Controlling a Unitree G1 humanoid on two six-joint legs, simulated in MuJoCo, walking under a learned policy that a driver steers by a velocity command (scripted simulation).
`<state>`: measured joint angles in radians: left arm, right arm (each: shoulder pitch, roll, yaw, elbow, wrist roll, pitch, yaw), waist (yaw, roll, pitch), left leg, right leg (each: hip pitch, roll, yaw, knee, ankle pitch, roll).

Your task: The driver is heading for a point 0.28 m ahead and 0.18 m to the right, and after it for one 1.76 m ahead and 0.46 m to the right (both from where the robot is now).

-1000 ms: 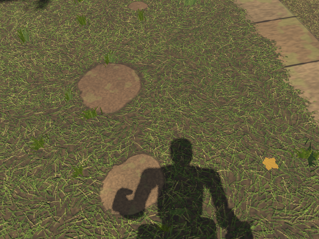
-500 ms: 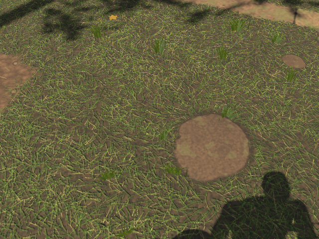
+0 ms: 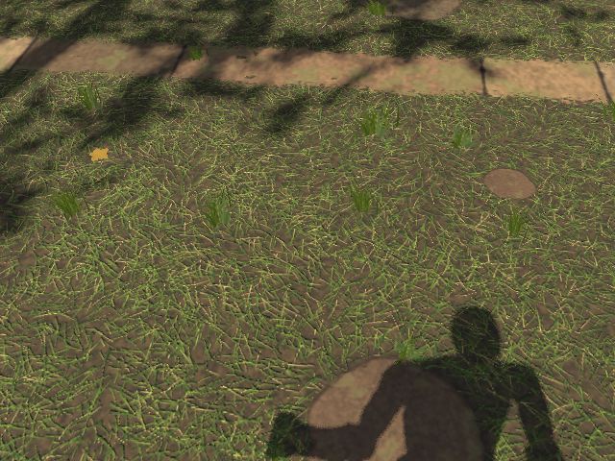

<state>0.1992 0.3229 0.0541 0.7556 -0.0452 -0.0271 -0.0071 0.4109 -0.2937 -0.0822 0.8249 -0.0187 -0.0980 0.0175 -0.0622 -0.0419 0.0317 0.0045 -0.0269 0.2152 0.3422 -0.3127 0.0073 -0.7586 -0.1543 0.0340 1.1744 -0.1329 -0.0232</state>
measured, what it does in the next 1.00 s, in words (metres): walks ahead, turning right: right foot, then left foot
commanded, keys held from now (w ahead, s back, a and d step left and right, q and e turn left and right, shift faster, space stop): w+e+shift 0.12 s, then e+shift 0.44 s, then q+shift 0.44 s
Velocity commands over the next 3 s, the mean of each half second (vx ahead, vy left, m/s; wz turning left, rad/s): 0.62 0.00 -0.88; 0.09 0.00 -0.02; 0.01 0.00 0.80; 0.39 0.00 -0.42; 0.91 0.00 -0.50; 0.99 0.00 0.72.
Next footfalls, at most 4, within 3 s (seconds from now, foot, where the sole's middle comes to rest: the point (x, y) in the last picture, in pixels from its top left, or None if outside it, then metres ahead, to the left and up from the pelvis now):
0.18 right None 0.40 -0.10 -0.77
0.62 left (345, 390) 0.68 -0.08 -0.77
0.96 right None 0.50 -0.20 -0.77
1.40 left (296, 408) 0.64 0.04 -0.77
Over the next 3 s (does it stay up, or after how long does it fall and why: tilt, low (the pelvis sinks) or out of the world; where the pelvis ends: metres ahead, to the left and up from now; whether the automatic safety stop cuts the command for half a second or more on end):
stays up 1.43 -0.57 0.00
